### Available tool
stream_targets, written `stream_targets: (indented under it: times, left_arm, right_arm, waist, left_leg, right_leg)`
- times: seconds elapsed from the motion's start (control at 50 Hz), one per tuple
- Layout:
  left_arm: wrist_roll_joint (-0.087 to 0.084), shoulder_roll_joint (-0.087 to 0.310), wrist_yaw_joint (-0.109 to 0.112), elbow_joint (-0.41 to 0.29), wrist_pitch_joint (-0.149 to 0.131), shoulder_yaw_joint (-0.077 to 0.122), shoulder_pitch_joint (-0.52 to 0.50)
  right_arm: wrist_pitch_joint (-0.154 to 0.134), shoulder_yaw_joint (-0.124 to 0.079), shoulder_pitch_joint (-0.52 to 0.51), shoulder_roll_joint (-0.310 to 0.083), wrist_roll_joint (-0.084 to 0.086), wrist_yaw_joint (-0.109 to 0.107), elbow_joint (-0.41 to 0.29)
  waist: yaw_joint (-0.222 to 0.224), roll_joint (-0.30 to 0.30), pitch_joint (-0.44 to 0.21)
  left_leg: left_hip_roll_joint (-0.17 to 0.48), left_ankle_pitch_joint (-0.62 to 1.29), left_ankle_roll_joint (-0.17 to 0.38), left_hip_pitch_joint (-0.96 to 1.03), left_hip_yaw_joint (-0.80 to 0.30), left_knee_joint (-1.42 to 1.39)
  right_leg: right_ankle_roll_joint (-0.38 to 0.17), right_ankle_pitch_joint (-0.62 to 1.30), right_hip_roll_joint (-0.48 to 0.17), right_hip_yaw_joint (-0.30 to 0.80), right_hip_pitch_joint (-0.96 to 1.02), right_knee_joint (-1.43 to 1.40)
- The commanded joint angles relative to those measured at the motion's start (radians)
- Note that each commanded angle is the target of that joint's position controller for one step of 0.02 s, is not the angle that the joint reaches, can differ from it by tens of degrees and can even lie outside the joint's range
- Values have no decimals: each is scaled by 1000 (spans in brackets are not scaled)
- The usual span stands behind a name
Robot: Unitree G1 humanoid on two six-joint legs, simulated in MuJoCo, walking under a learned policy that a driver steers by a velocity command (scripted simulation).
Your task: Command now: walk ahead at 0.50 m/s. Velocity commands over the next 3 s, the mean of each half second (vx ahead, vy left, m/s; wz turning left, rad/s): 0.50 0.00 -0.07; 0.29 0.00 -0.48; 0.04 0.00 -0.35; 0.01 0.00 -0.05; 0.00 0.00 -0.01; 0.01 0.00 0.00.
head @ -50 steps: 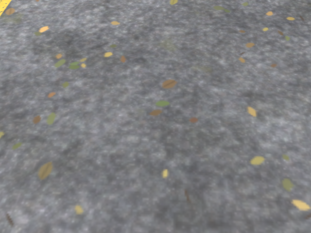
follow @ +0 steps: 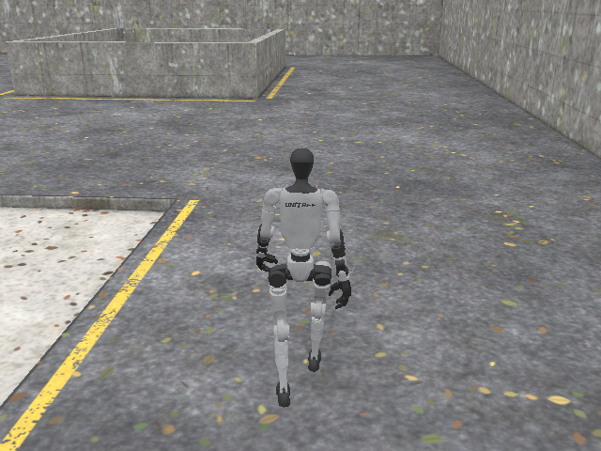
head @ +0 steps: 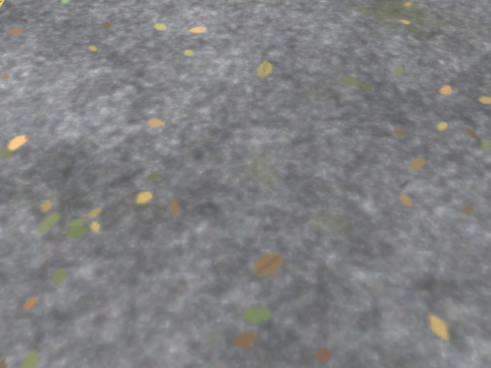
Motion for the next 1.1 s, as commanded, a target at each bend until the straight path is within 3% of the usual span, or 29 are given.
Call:
stream_targets:
  times: [0.02, 0.04, 0.06, 0.08, 0.1, 0.14, 0.18, 0.22, 0.32, 0.44, 0.5, 0.52, 0.54, 0.56, 0.58, 0.6, 0.62, 0.64, 0.68, 0.74, 0.8, 0.86, 0.94, 1.0, 1.02, 1.04, 1.06, 1.08, 1.1]
  left_arm:
    - [42, 276, 27, 86, -18, 87, 523]
    - [7, 261, 14, 87, 0, 87, 472]
    - [-15, 219, 10, 70, 4, 74, 346]
    - [-17, 149, 5, 57, -2, 54, 272]
    - [-15, 109, 5, 63, -8, 42, 244]
    - [-17, 70, 14, 92, -21, 27, 267]
    - [-19, 99, 18, 114, -35, 30, 325]
    - [-19, 124, 18, 123, -39, 33, 359]
    - [-21, 117, 18, 140, -36, 23, 449]
    - [-11, 137, 31, 166, -27, 22, 541]
    - [-3, 163, 38, 156, -22, 32, 499]
    - [-3, 174, 37, 149, -22, 36, 473]
    - [-9, 176, 32, 143, -20, 37, 447]
    - [-22, 149, 28, 118, -22, 30, 434]
    - [-65, 31, 27, 82, -19, 8, 532]
    - [-43, 113, 31, 86, -9, 29, 529]
    - [-31, 134, 32, 78, 2, 41, 459]
    - [-25, 111, 27, 70, 6, 39, 411]
    - [-4, 86, 20, 69, 33, 46, 414]
    - [-1, 67, 11, 52, 67, 51, 415]
    - [2, 65, -2, -3, 82, 44, 310]
    - [1, 54, -19, -45, 83, 28, 219]
    - [8, 93, -25, -88, 87, 33, 163]
    - [13, 118, -19, -102, 76, 46, 197]
    - [18, 131, -12, -86, 61, 53, 262]
    - [25, 243, 2, -88, 46, 81, 328]
    - [-2, 357, 10, -106, 58, 110, 328]
    - [-37, 321, 13, -102, 73, 108, 372]
    - [-29, 280, 19, -107, 84, 96, 309]
  right_arm:
    - [-5, -3, 80, -50, 51, 10, -80]
    - [-4, -22, 74, -107, 37, 11, -69]
    - [1, -32, -24, -127, 19, 11, -97]
    - [-5, -28, -88, -115, 13, 17, -114]
    - [0, -29, -105, -96, 8, 19, -113]
    - [27, -25, -69, -62, -15, 30, -101]
    - [43, -27, -90, -60, -17, 39, -111]
    - [52, -29, -174, -70, -16, 43, -142]
    - [52, -21, -386, -73, -2, 47, -213]
    - [37, -13, -550, -82, 2, 43, -280]
    - [18, -20, -511, -110, 7, 37, -290]
    - [11, -28, -434, -127, 7, 31, -269]
    - [0, -40, -284, -148, 2, 21, -223]
    - [-12, -60, -118, -210, -23, 7, -190]
    - [-10, -89, -31, -329, -51, 3, -200]
    - [10, -84, -90, -289, -23, 10, -210]
    - [14, -62, -204, -210, -11, 10, -232]
    - [8, -44, -266, -148, -4, 12, -240]
    - [-4, -29, -273, -104, 2, 2, -221]
    - [-21, -31, -233, -125, 8, -2, -209]
    - [-14, -33, -236, -141, 9, -9, -212]
    - [-2, -36, -238, -160, 11, -14, -216]
    - [18, -54, -207, -206, 13, -13, -214]
    - [48, -65, -203, -223, 13, -18, -220]
    - [61, -67, -185, -224, 11, -16, -218]
    - [68, -65, -138, -213, 9, -12, -246]
    - [84, -44, -126, -132, 15, -5, -309]
    - [103, -46, -189, -157, -5, -8, -301]
    - [108, -46, -236, -152, 8, -8, -316]
  waist:
    - [191, -160, -350]
    - [167, -142, -376]
    - [118, -69, -201]
    - [100, -22, -98]
    - [68, -16, -40]
    - [24, -46, -19]
    - [14, -42, -16]
    - [21, -41, 6]
    - [71, -47, 37]
    - [118, -59, 44]
    - [76, -72, 25]
    - [40, -77, -10]
    - [-26, -46, -90]
    - [-84, 12, -211]
    - [-54, 217, -375]
    - [-34, 191, -390]
    - [14, 95, -211]
    - [30, 37, -105]
    - [79, 79, -47]
    - [109, 105, -77]
    - [107, 128, -56]
    - [86, 133, -61]
    - [61, 128, -79]
    - [69, 110, -97]
    - [103, 42, -140]
    - [119, -139, -213]
    - [85, -286, -277]
    - [132, -101, -307]
    - [111, -75, -208]
  left_leg:
    - [60, 399, 35, -519, 30, 821]
    - [-24, -66, 41, -673, -88, 994]
    - [51, 18, 51, -746, -130, 1010]
    - [88, 95, 51, -738, -129, 951]
    - [119, 136, 49, -698, -124, 883]
    - [142, 169, 28, -612, -113, 805]
    - [146, 201, 12, -631, -92, 773]
    - [162, 266, -6, -705, -76, 713]
    - [158, 413, -33, -782, -35, 469]
    - [108, 413, -25, -780, -24, 275]
    - [79, 315, 2, -667, -33, 201]
    - [50, 279, 15, -549, -23, 169]
    - [30, 322, 35, -351, -10, 99]
    - [162, 295, 73, -83, -135, 92]
    - [476, 224, 170, 231, -546, 52]
    - [510, 152, 199, 168, -739, -61]
    - [479, 178, 173, 3, -572, -72]
    - [433, 355, 151, -141, -413, -91]
    - [356, 669, 104, -279, -193, -92]
    - [338, 929, 109, -298, -59, -72]
    - [320, 927, 113, -300, 35, -75]
    - [301, 905, 106, -314, 118, -52]
    - [348, 871, 97, -237, 123, 30]
    - [366, 845, 68, -197, 124, 211]
    - [332, 783, 29, -227, 150, 371]
    - [255, 456, -33, -384, 178, 637]
    - [46, -273, -86, -670, 120, 900]
    - [79, -249, -91, -690, -57, 960]
    - [95, -160, -88, -722, -77, 955]
  right_leg:
    - [-193, -110, -359, 519, 773, -82]
    - [-235, -133, -425, 786, 764, -222]
    - [-196, -209, -381, 623, 611, -241]
    - [-164, -179, -340, 508, 464, -288]
    - [-121, -125, -288, 413, 363, -323]
    - [-80, -29, -225, 296, 264, -357]
    - [-87, 75, -208, 248, 265, -369]
    - [-89, 96, -199, 216, 283, -394]
    - [-69, 218, -170, 158, 367, -401]
    - [-93, 366, -200, 210, 528, -316]
    - [-76, 494, -216, 233, 552, -227]
    - [-59, 594, -202, 227, 531, -148]
    - [-39, 614, -159, 199, 485, 16]
    - [-20, 403, -104, 168, 314, 256]
    - [27, -169, 48, 75, -27, 620]
    - [12, -413, 55, 146, -134, 753]
    - [12, -341, -7, 162, -164, 785]
    - [23, -284, -39, 156, -143, 747]
    - [46, -265, -71, 143, -67, 681]
    - [67, -210, -49, 112, -56, 667]
    - [82, -98, -58, 83, -108, 523]
    - [77, 19, -46, 34, -22, 315]
    - [54, -49, -27, 5, 32, 190]
    - [17, -143, 2, 1, 94, 79]
    - [-4, -34, 17, 18, 201, -20]
    - [-61, 342, -162, 261, 371, -75]
    - [-272, 705, -414, 627, 513, -90]
    - [-288, 553, -390, 599, 478, -126]
    - [-263, 387, -343, 519, 389, -151]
